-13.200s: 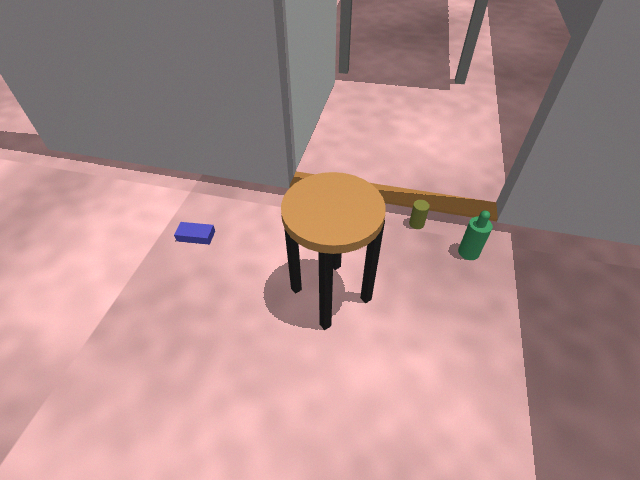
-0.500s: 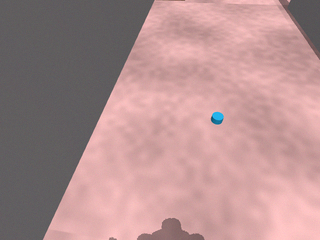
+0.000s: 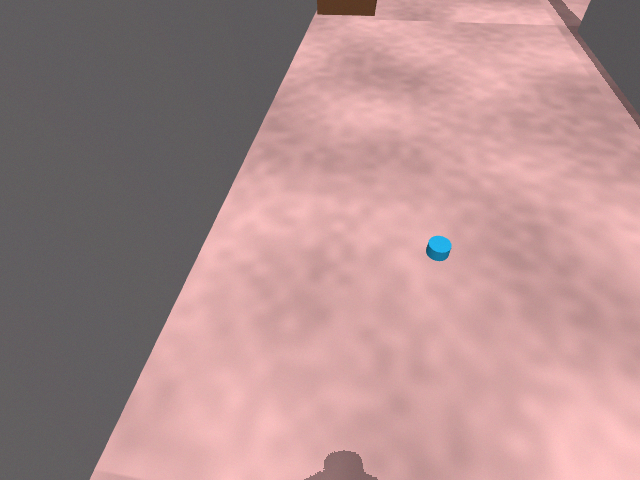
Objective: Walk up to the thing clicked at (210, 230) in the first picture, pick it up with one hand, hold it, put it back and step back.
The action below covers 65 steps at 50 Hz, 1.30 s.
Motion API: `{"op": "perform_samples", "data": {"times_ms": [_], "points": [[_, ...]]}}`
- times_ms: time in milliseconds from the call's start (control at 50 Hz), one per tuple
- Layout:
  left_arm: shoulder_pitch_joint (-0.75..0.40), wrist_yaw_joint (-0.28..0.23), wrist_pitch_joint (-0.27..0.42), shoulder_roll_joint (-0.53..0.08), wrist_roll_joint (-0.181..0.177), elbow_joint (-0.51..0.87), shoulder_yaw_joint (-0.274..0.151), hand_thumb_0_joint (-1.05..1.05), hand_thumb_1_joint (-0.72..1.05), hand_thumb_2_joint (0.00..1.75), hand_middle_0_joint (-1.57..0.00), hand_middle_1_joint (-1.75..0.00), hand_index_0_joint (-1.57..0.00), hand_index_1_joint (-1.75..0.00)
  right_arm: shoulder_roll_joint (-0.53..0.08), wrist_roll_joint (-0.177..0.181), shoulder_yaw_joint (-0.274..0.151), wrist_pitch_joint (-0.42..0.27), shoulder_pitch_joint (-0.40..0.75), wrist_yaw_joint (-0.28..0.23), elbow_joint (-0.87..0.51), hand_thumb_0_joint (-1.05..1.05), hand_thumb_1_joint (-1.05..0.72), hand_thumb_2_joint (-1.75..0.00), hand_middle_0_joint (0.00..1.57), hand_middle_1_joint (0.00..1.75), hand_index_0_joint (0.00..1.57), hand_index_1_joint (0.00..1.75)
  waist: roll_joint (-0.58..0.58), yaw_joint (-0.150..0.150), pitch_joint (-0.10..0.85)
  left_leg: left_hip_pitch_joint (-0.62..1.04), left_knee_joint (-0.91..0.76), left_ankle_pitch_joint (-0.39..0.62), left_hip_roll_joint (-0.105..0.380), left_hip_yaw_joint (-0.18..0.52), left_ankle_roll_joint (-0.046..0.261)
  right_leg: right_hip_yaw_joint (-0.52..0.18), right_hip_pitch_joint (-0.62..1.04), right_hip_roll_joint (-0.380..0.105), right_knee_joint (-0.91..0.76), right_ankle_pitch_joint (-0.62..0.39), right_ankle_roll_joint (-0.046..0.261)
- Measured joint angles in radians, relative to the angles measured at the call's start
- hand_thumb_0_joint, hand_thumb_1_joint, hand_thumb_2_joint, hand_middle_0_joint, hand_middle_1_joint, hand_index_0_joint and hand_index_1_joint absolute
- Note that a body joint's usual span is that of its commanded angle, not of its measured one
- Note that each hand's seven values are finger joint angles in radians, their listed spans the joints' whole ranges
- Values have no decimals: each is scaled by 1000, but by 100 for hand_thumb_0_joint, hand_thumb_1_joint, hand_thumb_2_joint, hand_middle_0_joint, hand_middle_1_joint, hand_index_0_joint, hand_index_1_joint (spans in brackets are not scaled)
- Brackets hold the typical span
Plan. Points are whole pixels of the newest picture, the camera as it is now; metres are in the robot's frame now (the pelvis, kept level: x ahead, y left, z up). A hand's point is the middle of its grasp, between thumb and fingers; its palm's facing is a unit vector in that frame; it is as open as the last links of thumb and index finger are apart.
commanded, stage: walk up
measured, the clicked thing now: out of the picture -0.13 -1.08 -0.76
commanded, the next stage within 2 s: none
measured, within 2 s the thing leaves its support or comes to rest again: neither
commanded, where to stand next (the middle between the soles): +0.83 -0.01 m, yaw -1 degrees
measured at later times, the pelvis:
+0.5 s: pelvis +0.14 +0.06 +0.00, yaw -3 degrees
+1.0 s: pelvis +0.38 +0.03 -0.01, yaw -3 degrees
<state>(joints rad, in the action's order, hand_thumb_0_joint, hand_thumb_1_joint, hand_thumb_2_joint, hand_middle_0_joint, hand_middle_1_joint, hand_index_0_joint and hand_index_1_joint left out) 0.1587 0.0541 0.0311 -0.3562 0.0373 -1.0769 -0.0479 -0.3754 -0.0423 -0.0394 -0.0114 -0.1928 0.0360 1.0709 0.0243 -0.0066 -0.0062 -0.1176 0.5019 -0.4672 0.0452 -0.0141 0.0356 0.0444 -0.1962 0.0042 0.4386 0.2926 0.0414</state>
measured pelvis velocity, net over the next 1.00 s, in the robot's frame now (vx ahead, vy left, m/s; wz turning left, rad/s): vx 0.38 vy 0.03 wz -0.05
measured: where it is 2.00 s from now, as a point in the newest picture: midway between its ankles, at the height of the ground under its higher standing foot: (340, 308)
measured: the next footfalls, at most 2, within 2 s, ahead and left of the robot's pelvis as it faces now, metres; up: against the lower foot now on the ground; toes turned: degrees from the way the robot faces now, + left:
left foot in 0.18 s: +0.11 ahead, +0.17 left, +0.00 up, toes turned +4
right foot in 0.64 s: +0.39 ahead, -0.09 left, +0.00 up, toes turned -7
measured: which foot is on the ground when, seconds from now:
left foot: up 0.00-0.16, down 0.18-0.68, up 0.70-1.00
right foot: down 0.00-0.20, up 0.22-0.62, down 0.64-1.00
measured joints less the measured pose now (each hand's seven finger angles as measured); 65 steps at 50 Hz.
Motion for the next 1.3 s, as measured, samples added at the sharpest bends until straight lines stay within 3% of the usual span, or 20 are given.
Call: {"op": "perform_samples", "data": {"times_ms": [80, 140, 180, 220, 240, 280, 340, 480, 600, 660, 700, 760, 820, 920, 1040, 1080, 1120, 1160, 1220, 1300], "points": [[29, 9, 14, -17, 9, 45, -24, 1, 90, 90, -21, -30, -21, -30, -32, -7, -26, 0, -18, 12, -16, 1, -91, -90, 20, 29, 20, 30, 2, -22, -26, -128, 195, -25, 1, -3, 3, 9, 25, -11, -22, -65, 6], [67, 16, 7, -38, 13, 62, -30, 1, 90, 90, -21, -30, -21, -30, -48, -7, -42, -9, -18, 24, -34, 1, -91, -90, 20, 29, 20, 30, 2, -41, -45, -182, 169, -29, 15, 6, 0, 3, 53, -13, -35, -49, -9], [92, 20, -11, -60, 10, 62, -32, 1, 90, 90, -20, -30, -21, -30, -50, -4, -51, -24, -26, 28, -55, 1, -91, -90, 20, 29, 20, 30, -13, -39, -48, -176, 85, 71, 21, -6, -8, -3, 59, -25, -1, -14, -21], [114, 17, -33, -80, 7, 55, -35, 1, 90, 90, -20, -30, -21, -30, -47, -8, -64, -47, -43, 23, -77, 1, -91, -90, 20, 29, 20, 30, -45, -31, -43, -152, 62, 227, 2, -35, -27, -34, 13, -46, 156, 132, -7], [123, 11, -44, -83, 4, 49, -35, 1, 90, 90, -20, -30, -20, -30, -43, -14, -68, -54, -53, 16, -88, 1, -91, -90, 20, 29, 20, 30, -56, -21, -35, -147, 73, 214, -5, -48, -28, -71, -37, -31, 282, 183, -3], [126, 5, -55, -85, -1, 41, -30, 1, 90, 90, -20, -30, -20, -30, -33, -10, -66, -57, -77, 7, -96, 1, -91, -90, 20, 29, 20, 30, -66, 8, -20, -116, 54, 183, -15, -52, -19, -113, -127, 8, 468, 165, 1], [112, 13, -34, -91, -14, 54, -22, 1, 90, 90, -20, -29, -20, -30, -21, 0, -52, -51, -117, 2, -89, 1, -91, -90, 20, 29, 20, 30, -83, 21, -21, -31, -37, 191, -30, -59, -13, -125, -221, 13, 559, 68, -10], [82, 36, -17, -92, -18, 91, -18, 1, 90, 90, -20, -29, -20, -30, -7, 14, -36, -63, -168, 7, -108, 1, -91, -90, 21, 30, 20, 30, -88, 30, -51, 138, -174, 168, -49, -96, -10, -119, -324, -50, 386, -95, -56], [20, 43, -23, -70, -15, 120, -9, 1, 90, 90, -20, -29, -20, -30, -10, 20, -29, -56, -190, 5, -149, 1, -91, -90, 21, 30, 20, 30, -58, 50, -85, 224, -164, 64, -46, -115, -36, -36, -290, -75, 165, -166, -22], [-18, 38, -10, -43, -15, 144, -12, 1, 90, 90, -20, -29, -20, -30, -22, 19, -29, -41, -200, -4, -159, 1, -90, -90, 21, 30, 20, 30, -7, 62, -96, 224, -46, -41, -3, -104, -46, 2, -239, -38, 143, -183, -10], [-42, 31, 10, -21, -14, 172, -13, 1, 90, 90, -20, -29, -20, -30, -20, 25, -25, -27, -186, -11, -159, 1, -91, -90, 21, 30, 20, 30, 31, 59, -118, 145, 199, -37, 37, -65, -18, 29, -220, -11, 193, -121, -12], [-40, 17, 33, -8, -33, 216, -9, 1, 90, 90, -20, -29, -20, -30, -4, 36, -2, -22, -158, -14, -165, 1, -91, -90, 20, 29, 20, 30, -3, 30, -122, -36, 581, -33, -32, -6, 0, 11, -166, -26, 196, -66, -3], [-8, 0, 40, 6, -46, 233, 1, 1, 90, 90, -20, -30, -21, -30, -11, 47, 1, -30, -129, -11, -186, 1, -91, -90, 21, 29, 20, 30, -5, 11, -112, -190, 685, 36, -42, 25, 7, 6, -77, -25, 111, -68, -5], [63, -6, 42, -1, -37, 231, 7, 1, 90, 90, -20, -30, -21, -30, -40, 35, -20, -38, -81, 6, -237, 1, -91, -90, 20, 29, 20, 30, 15, 2, -97, -358, 542, 145, 8, 61, -19, 6, 20, 4, 27, -49, -5], [112, 8, 39, -44, -18, 243, -1, 1, 90, 90, -21, -30, -21, -30, -51, 19, -38, -42, -79, 29, -225, 1, -91, -90, 20, 29, 20, 30, -2, -18, -84, -351, 158, 267, 52, -1, -39, 33, 80, 3, 58, 55, -30], [131, 10, 35, -65, -16, 242, -5, 1, 90, 90, -21, -30, -21, -30, -48, 13, -41, -53, -88, 29, -217, 1, -91, -90, 20, 29, 20, 30, -27, -22, -75, -306, 85, 327, 34, -22, -27, 32, 81, -18, 130, 126, -43], [140, 3, 21, -81, -16, 227, -13, 1, 90, 90, -20, -30, -21, -30, -34, 3, -41, -70, -84, 20, -220, 1, -91, -90, 20, 29, 20, 30, -82, -22, -79, -296, 141, 282, -2, -60, -16, -13, 27, -56, 313, 189, -11], [150, -7, 4, -76, -18, 207, -10, 1, 90, 90, -20, -30, -20, -30, -29, 10, -34, -79, -87, 15, -235, 1, -91, -90, 20, 29, 20, 30, -83, -3, -75, -279, 168, 231, -1, -67, -6, -60, -63, -16, 532, 215, 5], [156, -8, -6, -83, -21, 186, -1, 1, 90, 90, -20, -29, -20, -30, -9, 23, -20, -80, -104, 5, -244, 1, -91, -90, 20, 29, 20, 30, -87, 17, -71, -203, 103, 224, 3, -72, -4, -74, -182, 7, 689, 149, 7], [149, 3, -3, -92, -29, 194, -8, 1, 90, 90, -20, -29, -20, -30, 3, 31, -2, -86, -147, 0, -245, 1, -91, -90, 21, 30, 20, 30, -97, 22, -76, -105, 3, 232, -6, -77, -7, -85, -279, -33, 624, 51, -15]]}}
